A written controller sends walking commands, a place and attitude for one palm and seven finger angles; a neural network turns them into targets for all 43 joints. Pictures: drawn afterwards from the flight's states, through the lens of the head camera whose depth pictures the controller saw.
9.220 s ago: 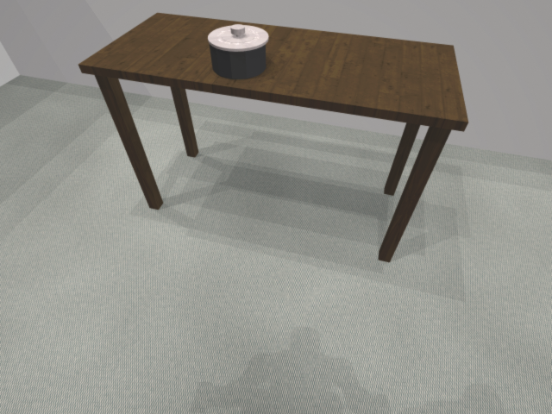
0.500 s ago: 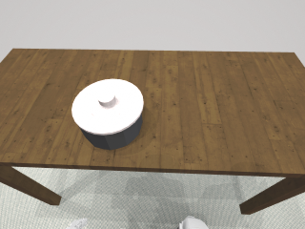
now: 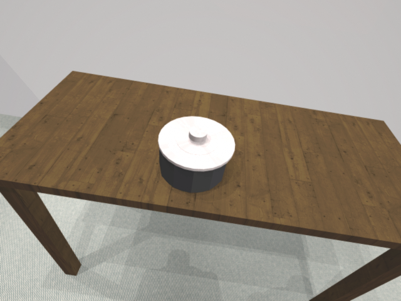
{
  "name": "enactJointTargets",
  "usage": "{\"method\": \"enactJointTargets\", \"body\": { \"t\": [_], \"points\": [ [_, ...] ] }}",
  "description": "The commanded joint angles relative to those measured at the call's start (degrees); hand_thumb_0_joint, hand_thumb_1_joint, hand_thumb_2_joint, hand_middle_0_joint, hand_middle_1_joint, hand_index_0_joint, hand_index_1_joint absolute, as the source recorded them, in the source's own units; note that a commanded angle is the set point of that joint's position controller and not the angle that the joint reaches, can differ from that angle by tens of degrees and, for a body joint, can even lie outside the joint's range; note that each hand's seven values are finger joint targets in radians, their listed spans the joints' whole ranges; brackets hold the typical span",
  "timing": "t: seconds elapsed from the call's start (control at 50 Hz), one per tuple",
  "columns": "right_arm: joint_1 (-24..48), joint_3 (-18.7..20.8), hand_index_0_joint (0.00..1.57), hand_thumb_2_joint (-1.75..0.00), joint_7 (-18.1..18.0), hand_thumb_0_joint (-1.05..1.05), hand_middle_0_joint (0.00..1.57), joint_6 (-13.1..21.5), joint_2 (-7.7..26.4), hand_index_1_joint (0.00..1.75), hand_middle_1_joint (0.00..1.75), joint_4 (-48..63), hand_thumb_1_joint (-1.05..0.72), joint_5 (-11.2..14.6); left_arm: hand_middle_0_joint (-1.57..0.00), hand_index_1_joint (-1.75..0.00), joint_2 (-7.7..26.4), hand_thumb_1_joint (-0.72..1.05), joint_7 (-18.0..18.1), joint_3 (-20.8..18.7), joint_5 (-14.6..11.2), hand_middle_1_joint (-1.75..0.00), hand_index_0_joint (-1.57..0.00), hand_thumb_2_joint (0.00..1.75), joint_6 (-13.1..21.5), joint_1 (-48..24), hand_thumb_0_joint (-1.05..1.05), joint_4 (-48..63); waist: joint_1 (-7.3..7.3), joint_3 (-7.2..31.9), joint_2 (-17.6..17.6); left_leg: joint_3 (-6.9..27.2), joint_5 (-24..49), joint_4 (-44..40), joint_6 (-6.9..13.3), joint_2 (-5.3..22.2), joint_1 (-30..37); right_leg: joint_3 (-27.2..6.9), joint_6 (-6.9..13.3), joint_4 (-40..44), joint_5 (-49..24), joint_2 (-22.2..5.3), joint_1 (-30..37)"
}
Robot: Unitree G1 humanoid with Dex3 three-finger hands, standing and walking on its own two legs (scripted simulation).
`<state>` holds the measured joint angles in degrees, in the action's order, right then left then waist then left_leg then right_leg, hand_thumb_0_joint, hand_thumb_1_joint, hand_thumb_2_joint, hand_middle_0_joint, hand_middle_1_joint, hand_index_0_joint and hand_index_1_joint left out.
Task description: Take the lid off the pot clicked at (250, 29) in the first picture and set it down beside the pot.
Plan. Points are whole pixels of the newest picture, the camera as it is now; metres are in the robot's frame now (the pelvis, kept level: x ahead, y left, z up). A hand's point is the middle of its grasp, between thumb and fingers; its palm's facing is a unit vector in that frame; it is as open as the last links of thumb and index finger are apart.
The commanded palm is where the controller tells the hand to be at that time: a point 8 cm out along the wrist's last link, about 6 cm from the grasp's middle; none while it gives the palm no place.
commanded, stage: come to a stop and stand still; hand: left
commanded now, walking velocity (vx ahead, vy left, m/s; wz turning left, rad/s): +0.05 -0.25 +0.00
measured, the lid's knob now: (198, 133) +0.47 +0.06 +0.09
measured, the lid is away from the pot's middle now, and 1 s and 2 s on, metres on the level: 0.00 0.00 0.00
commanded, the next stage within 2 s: look again from close up in 1.26 s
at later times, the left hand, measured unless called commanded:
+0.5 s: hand out of the picture -0.06 +0.19 -0.17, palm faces -0.01 -0.99 -0.17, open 7.4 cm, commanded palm none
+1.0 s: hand out of the picture -0.09 +0.23 -0.18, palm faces +0.00 -0.98 -0.18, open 7.3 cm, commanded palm none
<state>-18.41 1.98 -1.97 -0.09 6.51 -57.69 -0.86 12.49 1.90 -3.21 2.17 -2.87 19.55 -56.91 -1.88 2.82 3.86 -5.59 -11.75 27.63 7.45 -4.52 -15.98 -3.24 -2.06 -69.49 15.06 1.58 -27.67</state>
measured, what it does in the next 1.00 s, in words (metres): walks backwards: right foot, then left foot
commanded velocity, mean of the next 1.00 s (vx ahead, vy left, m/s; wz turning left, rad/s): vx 0.05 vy -0.04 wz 0.00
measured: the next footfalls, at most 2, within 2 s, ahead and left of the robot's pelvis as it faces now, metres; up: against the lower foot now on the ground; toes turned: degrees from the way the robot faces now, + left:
right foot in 0.54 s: -0.07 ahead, -0.08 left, +0.00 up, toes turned -6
left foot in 0.78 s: -0.07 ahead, +0.12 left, +0.00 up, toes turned -2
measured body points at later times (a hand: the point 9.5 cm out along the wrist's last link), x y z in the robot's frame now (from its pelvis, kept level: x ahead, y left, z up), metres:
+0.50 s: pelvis -0.06 +0.02 +0.01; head -0.10 +0.03 +0.46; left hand -0.06 +0.24 -0.16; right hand -0.12 -0.19 -0.15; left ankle +0.03 +0.03 -0.73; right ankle -0.11 -0.08 -0.72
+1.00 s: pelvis -0.10 +0.06 +0.00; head -0.11 +0.07 +0.45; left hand -0.09 +0.28 -0.16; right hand -0.17 -0.11 -0.15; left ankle -0.11 +0.12 -0.73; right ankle -0.11 -0.07 -0.73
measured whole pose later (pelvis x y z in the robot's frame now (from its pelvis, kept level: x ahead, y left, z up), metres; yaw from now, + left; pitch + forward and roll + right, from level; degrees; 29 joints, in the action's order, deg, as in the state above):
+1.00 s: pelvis -0.10 +0.06 +0.00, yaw -4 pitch +0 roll +0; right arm -24.6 -0.5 -2.4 1.4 0.8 -66.2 -0.1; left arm 9.5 2.4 -1.2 0.8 -0.7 19.0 -61.4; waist -0.5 2.6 2.5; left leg -3.2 -15.4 25.3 4.9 -4.3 -10.5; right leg 1.3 -0.7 -27.9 15.3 -1.7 -13.0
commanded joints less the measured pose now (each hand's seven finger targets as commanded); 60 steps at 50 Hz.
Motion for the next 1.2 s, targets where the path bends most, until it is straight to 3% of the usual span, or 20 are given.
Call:
{"method": "enactJointTargets", "body": {
  "t": [0.0,0.14,0.26,0.34,0.38,0.46,0.48,0.5,0.52,0.54,0.56,0.6,0.64,0.7,0.74,0.78,0.8,0.84,0.92,1.18],
  "points": [
    [-4.6,1.4,0.20,-0.90,-0.9,0.00,0.20,2.5,7.2,0.30,0.30,2.0,-0.90,0.1,-0.20,-0.30,3.3,0.90,-0.5,-0.7,0.3,-0.30,-0.20,0.90,1.0,2.1,0.00,1.7,2.68,-4.6,-5.2,21.7,-14.0,-17.1,-3.3,17.4,8.2,-2.3,0.1,4.4,0.4,-2.0,-9.4],
    [-6.7,1.3,0.20,-0.90,-1.1,0.00,0.20,2.4,7.6,0.30,0.30,-1.4,-0.90,0.4,-0.20,-0.30,3.1,0.90,-0.7,0.0,0.0,-0.30,-0.20,0.90,0.0,5.9,0.00,-1.1,2.87,-1.3,-8.7,20.2,-16.4,-19.3,-6.8,16.9,8.6,-1.0,0.1,14.6,3.6,-2.6,-2.4],
    [-6.5,1.9,0.20,-0.90,-0.2,0.00,0.20,1.6,8.3,0.30,0.30,-3.9,-0.90,0.3,-0.20,-0.30,1.1,0.90,-0.4,1.2,-0.3,-0.30,-0.20,0.90,-0.4,6.7,0.00,-2.8,2.68,-4.5,-9.1,20.2,-27.9,-23.1,-5.0,16.4,0.1,2.5,1.7,23.2,9.3,-2.0,4.2],
    [-6.3,2.1,0.20,-0.90,0.0,0.00,0.20,1.2,9.0,0.30,0.30,-5.2,-0.90,0.1,-0.20,-0.30,-0.4,0.90,0.0,1.4,-0.6,-0.30,-0.20,0.90,-0.5,9.2,0.00,-4.1,1.82,-4.4,-8.1,19.2,-28.5,-25.4,-6.7,16.2,-2.1,4.3,2.7,26.1,10.2,-0.8,8.4],
    [-5.8,2.0,0.20,-0.90,0.1,0.00,0.20,1.1,8.8,0.30,0.30,-5.4,-0.90,-0.2,-0.20,-0.30,-1.3,0.90,0.1,1.4,-0.8,-0.30,-0.20,0.90,-0.2,9.9,0.00,-4.2,1.20,-5.2,-6.6,18.7,-27.8,-25.2,-4.7,16.7,-5.6,4.4,3.6,30.9,11.3,-0.9,12.9],
    [-4.7,2.3,0.20,-0.90,0.3,0.00,0.20,-0.1,8.4,0.30,0.30,-5.9,-0.90,0.1,-0.20,-0.30,-2.8,0.90,0.4,1.4,-1.1,-0.30,-0.20,0.90,-0.2,15.6,0.00,-6.7,-0.71,-6.3,-3.8,13.2,-28.6,-22.6,-7.7,13.5,-11.5,7.4,4.8,44.9,6.7,1.4,25.5],
    [-4.0,2.3,0.20,-0.90,0.4,0.00,0.20,-0.6,8.0,0.30,0.30,-5.5,-0.90,0.1,-0.20,-0.30,-2.7,0.90,0.6,1.3,-1.0,-0.30,-0.20,0.90,-0.2,17.2,0.00,-6.9,-1.05,-7.9,-2.1,9.9,-27.6,-19.0,-9.0,10.5,-13.3,7.1,5.4,49.7,6.4,0.8,26.8],
    [-4.4,2.1,0.20,-0.90,0.4,0.00,0.20,-1.0,6.1,0.30,0.30,-5.4,-0.90,0.3,-0.20,-0.30,-1.8,0.90,1.1,1.3,-0.8,-0.30,-0.20,0.90,0.0,17.0,0.00,-6.7,-0.32,-9.6,2.6,5.5,-24.3,-10.7,-9.7,6.2,-13.7,2.4,6.9,54.4,10.7,-3.3,23.8],
    [-5.1,1.6,0.20,-0.90,0.2,0.00,0.20,-1.7,3.4,0.30,0.30,-4.8,-0.90,0.3,-0.20,-0.30,-0.3,0.90,1.7,1.4,-0.4,-0.30,-0.20,0.90,0.3,14.6,0.00,-5.4,1.33,-10.5,8.7,0.5,-17.6,6.1,-9.4,0.4,-11.4,-8.6,10.6,60.4,19.4,-10.7,14.7],
    [-6.3,2.0,0.20,-0.90,0.1,0.00,0.20,-2.4,3.1,0.30,0.30,-4.3,-0.90,-0.3,-0.20,-0.30,1.0,0.90,2.1,1.7,-0.5,-0.30,-0.20,0.90,0.8,6.9,0.00,-2.2,4.51,-9.8,8.9,-0.2,-12.1,27.0,-9.2,-1.3,-5.2,-12.7,14.8,65.8,18.7,-17.5,2.3],
    [-9.8,2.7,0.20,-0.90,0.2,0.00,0.20,-3.3,4.4,0.30,0.30,-5.3,-0.90,-0.3,-0.20,-0.30,1.1,0.90,2.4,1.8,-1.1,-0.30,-0.20,0.90,1.5,-2.4,0.00,0.5,8.01,-9.4,9.7,2.7,-11.1,38.5,-9.0,0.4,-5.7,-10.4,14.4,66.8,18.4,-17.0,-3.7],
    [-10.7,2.8,0.20,-0.90,1.2,0.00,0.20,-3.1,5.0,0.30,0.30,-4.8,-0.90,-0.1,-0.20,-0.30,0.0,0.90,2.3,1.4,-1.2,-0.30,-0.20,0.90,3.5,-7.9,0.00,3.1,9.47,-11.9,4.7,6.2,-7.8,45.3,-9.0,4.6,-5.4,-10.6,13.7,66.4,20.0,-16.3,-9.6],
    [-11.1,2.0,0.20,-0.90,1.5,0.00,0.20,-1.4,2.9,0.30,0.30,-4.3,-0.90,-0.1,-0.20,-0.30,0.1,0.90,1.7,1.2,-0.6,-0.30,-0.20,0.90,4.6,-4.3,0.00,2.1,7.75,-12.6,-2.7,4.6,-7.4,34.7,-8.6,5.5,-7.4,-7.7,12.9,62.3,17.3,-14.1,-3.1],
    [-8.1,0.5,0.20,-0.90,0.9,0.00,0.20,0.0,-0.4,0.30,0.30,-3.9,-0.90,0.2,-0.20,-0.30,1.7,0.90,1.3,0.6,-0.3,-0.30,-0.20,0.90,4.1,1.9,0.00,0.8,2.99,-12.0,-4.5,2.4,-12.6,11.1,-7.7,5.5,-3.2,-9.0,12.8,56.7,17.0,-13.9,2.6],
    [-9.9,-1.1,0.20,-0.90,0.4,0.00,0.20,1.2,-1.8,0.30,0.30,-5.4,-0.90,0.5,-0.20,-0.30,0.6,0.90,0.9,0.9,-1.3,-0.30,-0.20,0.90,3.5,3.8,0.00,-0.6,1.88,-10.6,-5.0,3.3,-5.7,-9.2,-6.9,4.5,2.4,-4.3,8.6,48.8,11.2,-8.7,7.0],
    [-8.5,-1.0,0.20,-0.90,-0.2,0.00,0.20,2.1,0.7,0.30,0.30,-5.0,-0.90,0.6,-0.20,-0.30,-2.8,0.90,0.3,1.5,-1.9,-0.30,-0.20,0.90,3.4,5.2,0.00,-0.8,0.53,-10.6,-9.4,11.6,-1.6,-12.9,-4.9,10.2,2.1,-0.6,4.9,41.9,5.6,-3.7,6.2],
    [-9.5,-0.7,0.20,-0.90,-0.3,0.00,0.20,2.1,2.4,0.30,0.30,-5.0,-0.90,0.2,-0.20,-0.30,-3.4,0.90,0.2,1.5,-1.8,-0.30,-0.20,0.90,3.5,4.9,0.00,-0.6,0.68,-8.3,-9.1,13.2,-0.3,-11.9,-4.1,12.9,0.2,1.8,4.4,40.5,3.3,-3.1,9.5],
    [-9.5,-1.6,0.20,-0.90,-1.1,0.00,0.20,2.7,2.1,0.30,0.30,-6.8,-0.90,0.2,-0.20,-0.30,-2.2,0.90,0.4,1.8,-1.4,-0.30,-0.20,0.90,2.5,2.0,0.00,-2.2,0.44,-10.4,-16.0,20.1,5.8,-14.8,-2.3,15.4,-1.9,4.0,2.7,39.0,1.2,-3.7,10.6],
    [-8.3,-1.3,0.20,-0.90,-1.1,0.00,0.20,2.6,3.0,0.30,0.30,-6.0,-0.90,0.6,-0.20,-0.30,-2.9,0.90,0.1,2.2,-1.3,-0.30,-0.20,0.90,2.7,3.7,0.00,-3.4,-0.24,-8.4,-5.2,18.3,-0.6,-14.0,-1.9,13.8,-1.9,2.9,2.9,42.8,-1.8,-4.6,14.5],
    [-7.2,-1.0,0.20,-0.90,-0.8,0.00,0.20,2.5,2.0,0.30,0.30,-7.4,-0.90,0.9,-0.20,-0.30,-3.6,0.90,0.9,2.5,-1.7,-0.30,-0.20,0.90,3.8,5.2,0.00,-6.3,1.18,-5.7,-3.1,12.7,11.1,-10.0,-3.5,10.3,4.6,2.2,3.3,46.5,-10.4,-7.4,17.6]
  ]
}}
